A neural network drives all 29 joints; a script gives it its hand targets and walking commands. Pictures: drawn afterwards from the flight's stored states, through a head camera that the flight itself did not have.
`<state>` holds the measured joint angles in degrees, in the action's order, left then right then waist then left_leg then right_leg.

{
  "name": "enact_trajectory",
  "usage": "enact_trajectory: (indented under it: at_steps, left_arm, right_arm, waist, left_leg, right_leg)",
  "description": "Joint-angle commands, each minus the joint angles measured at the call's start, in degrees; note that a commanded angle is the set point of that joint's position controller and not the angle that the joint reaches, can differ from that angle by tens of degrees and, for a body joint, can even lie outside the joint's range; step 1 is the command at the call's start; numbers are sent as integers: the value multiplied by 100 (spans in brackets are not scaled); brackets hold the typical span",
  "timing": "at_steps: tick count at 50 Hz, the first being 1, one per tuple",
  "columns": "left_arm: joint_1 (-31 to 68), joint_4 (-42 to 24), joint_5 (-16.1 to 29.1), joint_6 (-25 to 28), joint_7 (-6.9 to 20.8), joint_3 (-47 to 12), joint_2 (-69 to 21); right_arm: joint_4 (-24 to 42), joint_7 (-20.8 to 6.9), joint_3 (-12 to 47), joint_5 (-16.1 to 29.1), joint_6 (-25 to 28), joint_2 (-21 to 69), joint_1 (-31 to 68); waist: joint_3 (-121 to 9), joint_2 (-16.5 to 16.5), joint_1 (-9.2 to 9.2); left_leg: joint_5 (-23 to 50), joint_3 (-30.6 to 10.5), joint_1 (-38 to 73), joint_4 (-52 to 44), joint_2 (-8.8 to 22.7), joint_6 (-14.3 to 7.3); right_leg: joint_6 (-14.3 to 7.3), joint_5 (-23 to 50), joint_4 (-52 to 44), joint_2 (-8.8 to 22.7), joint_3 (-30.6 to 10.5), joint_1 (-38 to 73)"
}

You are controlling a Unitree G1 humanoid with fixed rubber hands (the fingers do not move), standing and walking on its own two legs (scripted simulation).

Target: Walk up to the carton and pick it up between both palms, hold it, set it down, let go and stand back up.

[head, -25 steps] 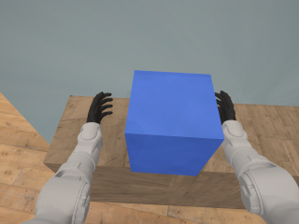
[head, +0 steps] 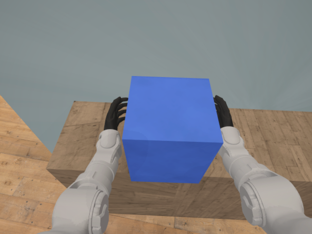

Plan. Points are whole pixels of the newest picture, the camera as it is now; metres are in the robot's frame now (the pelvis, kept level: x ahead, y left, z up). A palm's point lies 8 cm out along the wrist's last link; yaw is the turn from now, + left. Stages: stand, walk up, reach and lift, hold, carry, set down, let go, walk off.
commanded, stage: reach and lift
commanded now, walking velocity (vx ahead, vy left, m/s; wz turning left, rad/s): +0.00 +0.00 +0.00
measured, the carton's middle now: (167, 133) +0.40 -0.01 +0.01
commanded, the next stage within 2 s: none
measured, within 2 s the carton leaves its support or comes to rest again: leaves its support in 1.58 s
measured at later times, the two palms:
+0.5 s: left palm (112, 125) +0.40 +0.14 +0.04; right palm (222, 124) +0.40 -0.16 +0.05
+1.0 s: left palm (113, 125) +0.40 +0.14 +0.04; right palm (222, 124) +0.40 -0.16 +0.04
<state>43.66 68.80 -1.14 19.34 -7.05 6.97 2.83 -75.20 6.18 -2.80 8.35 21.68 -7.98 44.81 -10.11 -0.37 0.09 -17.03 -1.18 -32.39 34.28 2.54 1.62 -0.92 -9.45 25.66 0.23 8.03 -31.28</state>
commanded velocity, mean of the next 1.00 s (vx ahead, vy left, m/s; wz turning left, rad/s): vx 0.00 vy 0.00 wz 0.00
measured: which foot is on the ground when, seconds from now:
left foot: down 0.00-1.00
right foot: down 0.00-1.00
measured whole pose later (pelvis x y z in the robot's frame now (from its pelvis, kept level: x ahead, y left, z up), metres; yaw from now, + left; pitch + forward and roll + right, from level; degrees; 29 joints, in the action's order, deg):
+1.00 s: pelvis +0.00 -0.03 +0.01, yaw +1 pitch +14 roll +0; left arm 43.6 68.7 -14.2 22.4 -0.1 26.2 3.2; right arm -65.8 9.7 -21.9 -18.8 21.1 1.6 42.5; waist -7.2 -0.4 0.1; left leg -11.8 -1.0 -26.5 23.8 2.2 1.9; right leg -2.4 -8.3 22.6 0.3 8.0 -28.8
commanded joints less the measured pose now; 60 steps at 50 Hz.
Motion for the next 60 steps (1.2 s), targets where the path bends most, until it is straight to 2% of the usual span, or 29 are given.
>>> enact_trajectory:
  at_steps: [1, 6, 7, 8, 9, 11, 12, 13, 14, 15, 16, 17, 18, 19, 22, 23, 26, 28, 34, 35, 39, 42, 51, 52, 53, 54, 55, 56, 60]
  left_arm:
    - [3178, -980, -106, 153, -55, 93, -8]
    - [2904, -729, -329, 12, 29, 312, -191]
    - [2670, -661, -393, 26, 34, 302, -234]
    - [2745, -683, -491, -32, 70, 406, -236]
    - [2635, -890, -578, -68, 57, 345, -381]
    - [2429, -974, -570, -63, 62, 287, -722]
    - [2729, -899, -632, -43, 123, 331, -746]
    - [2684, -903, -727, 61, 241, 370, -1023]
    - [2606, -846, -926, 86, 300, 285, -1376]
    - [2583, -675, -1139, 62, 467, 548, -1526]
    - [2644, -845, -1301, 154, 648, 435, -2320]
    - [2617, -572, -1436, 187, 844, 370, -2850]
    - [2726, -414, -1462, 235, 985, 269, -3012]
    - [2629, -201, -1623, 251, 1101, 333, -3092]
    - [2406, -50, -1690, 325, 1227, 375, -3127]
    - [2223, 14, -1858, 321, 1256, 547, -3119]
    - [2513, -116, -1736, 396, 1245, 513, -2956]
    - [2447, 15, -1778, 379, 1274, 727, -2836]
    - [2314, 76, -1817, 323, 1339, 816, -2794]
    - [2303, -30, -1791, 329, 1356, 762, -2817]
    - [2222, -33, -1766, 275, 1350, 786, -2815]
    - [2226, -3, -1889, 258, 1374, 844, -2789]
    - [2146, 12, -1943, 196, 1340, 830, -2914]
    - [2344, -226, -1769, 259, 1298, 580, -3002]
    - [2163, -5, -1839, 264, 1315, 687, -2997]
    - [2337, -51, -1813, 315, 1271, 653, -3103]
    - [2127, 81, -1830, 304, 1304, 797, -2962]
    - [2236, 14, -1809, 251, 1296, 718, -2981]
    - [2355, -204, -1833, 299, 1252, 692, -2928]
  right_arm:
    - [782, -36, -806, -505, -118, 496, 2546]
    - [1069, 13, -906, -651, -65, 628, 2691]
    - [926, 30, -922, -736, -65, 723, 2391]
    - [849, 5, -861, -687, -67, 739, 2527]
    - [803, -27, -1079, -818, 7, 555, 2380]
    - [880, -83, -1142, -886, 57, 875, 2418]
    - [741, -89, -1132, -1034, 83, 1006, 2505]
    - [1112, -206, -1000, -1134, 180, 1481, 2613]
    - [780, -277, -1059, -1316, 165, 1728, 2332]
    - [715, -371, -1126, -1553, 140, 2168, 2349]
    - [1038, -497, -1122, -1875, 212, 3009, 2420]
    - [1219, -665, -910, -2078, 255, 3623, 2584]
    - [1350, -730, -892, -2285, 291, 3892, 2670]
    - [1221, -759, -869, -2425, 235, 4002, 2552]
    - [1177, -767, -1017, -2811, 236, 4289, 2164]
    - [1315, -775, -962, -2868, 240, 4276, 2236]
    - [1132, -810, -1241, -3162, 205, 4372, 1948]
    - [995, -796, -1261, -3266, 153, 4395, 1912]
    - [984, -696, -1175, -3281, 164, 4550, 1799]
    - [1115, -671, -1165, -3319, 214, 4644, 1882]
    - [1143, -559, -946, -3223, 224, 4710, 1686]
    - [1168, -561, -954, -3256, 213, 4663, 1761]
    - [1191, -548, -1034, -3296, 280, 4629, 1882]
    - [1275, -539, -1032, -3209, 317, 4606, 2022]
    - [1258, -536, -930, -3305, 335, 4788, 1830]
    - [1259, -519, -968, -3291, 340, 4708, 1896]
    - [1068, -507, -1022, -3287, 297, 4739, 1810]
    - [927, -503, -988, -3277, 272, 4718, 1885]
    - [1111, -497, -918, -3227, 336, 4781, 1922]
  waist:
    - [-2438, 581, 148]
    - [-2509, 303, 65]
    - [-2255, 418, 164]
    - [-1960, 589, -4]
    - [-2082, 692, 157]
    - [-2382, 783, 74]
    - [-2309, 618, 193]
    - [-2638, 645, -57]
    - [-2426, 780, 161]
    - [-2103, 652, -29]
    - [-2524, 590, 137]
    - [-2360, 523, 6]
    - [-2314, 351, 192]
    - [-2150, 293, 153]
    - [-2010, 178, 284]
    - [-1990, 267, 75]
    - [-2000, 135, 249]
    - [-1705, 2, 119]
    - [-1766, -74, 193]
    - [-1926, 34, 31]
    - [-2061, -103, 150]
    - [-1715, -104, -34]
    - [-1703, 18, -38]
    - [-2083, 108, 86]
    - [-2005, -2, -53]
    - [-2086, 50, 139]
    - [-2000, -62, 7]
    - [-1815, -12, 125]
    - [-2156, 9, 51]
  left_leg:
    - [2099, 268, 1066, -366, -229, 316]
    - [2302, 302, 931, -299, -228, 248]
    - [2524, 302, 1085, -378, -265, 309]
    - [2645, 340, 1056, -375, -250, 321]
    - [2957, 281, 1494, -381, -209, 437]
    - [3185, 302, 1989, -370, -187, 426]
    - [3161, 293, 1918, -351, -200, 446]
    - [3388, 365, 1831, -270, -208, 415]
    - [3527, 345, 1955, -348, -249, 450]
    - [3238, 400, 1892, -395, -253, 355]
    - [3415, 427, 2016, -473, -287, 365]
    - [3448, 373, 1905, -526, -274, 304]
    - [3345, 395, 1781, -560, -309, 267]
    - [2838, 440, 1443, -735, -322, 233]
    - [2501, 490, 1074, -1035, -406, 172]
    - [2366, 522, 987, -1116, -438, 147]
    - [1963, 479, 1015, -1286, -390, 105]
    - [1821, 579, 664, -1340, -409, 35]
    - [1646, 590, 311, -1510, -416, -55]
    - [1709, 596, 393, -1522, -420, -11]
    - [1845, 581, 273, -1503, -456, -48]
    - [1791, 597, 253, -1542, -409, -64]
    - [1781, 583, 377, -1530, -389, -30]
    - [1988, 511, 511, -1486, -377, 18]
    - [2007, 564, 377, -1418, -375, 29]
    - [1961, 520, 360, -1405, -364, 48]
    - [1922, 577, 393, -1429, -384, -7]
    - [1838, 494, 342, -1426, -364, 16]
    - [2044, 521, 330, -1495, -382, -8]
  right_leg:
    - [16, 693, 3, -288, -434, 1151]
    - [47, 1062, 28, -239, -552, 1680]
    - [8, 1376, 32, -295, -462, 1669]
    - [-28, 1322, 25, -249, -474, 1704]
    - [-47, 1322, -22, -332, -325, 1484]
    - [-96, 1249, -244, -371, -304, 1319]
    - [-86, 1289, -218, -400, -275, 1368]
    - [-114, 1531, -150, -343, -340, 1631]
    - [-116, 1717, -166, -406, -265, 1596]
    - [-86, 1460, -264, -308, -367, 1811]
    - [-111, 1968, -267, -351, -361, 2120]
    - [-91, 2116, -251, -310, -394, 2367]
    - [-57, 2370, -288, -247, -360, 2800]
    - [-4, 2237, -273, -138, -426, 3228]
    - [81, 2686, -227, -70, -499, 3681]
    - [72, 2514, -313, -24, -536, 3865]
    - [44, 2111, -442, 7, -484, 3689]
    - [61, 2322, -368, 106, -545, 3964]
    - [251, 2746, -292, 197, -643, 4327]
    - [210, 2834, -275, 210, -668, 4418]
    - [277, 3307, -295, 218, -705, 4510]
    - [262, 2923, -331, 219, -707, 4374]
    - [171, 2696, -406, 147, -638, 4186]
    - [147, 2722, -380, 77, -586, 4128]
    - [178, 2837, -356, 100, -661, 4204]
    - [177, 2789, -337, 109, -578, 4155]
    - [196, 2834, -356, 117, -648, 4170]
    - [155, 2757, -337, 115, -645, 4088]
    - [154, 2889, -353, 72, -643, 4257]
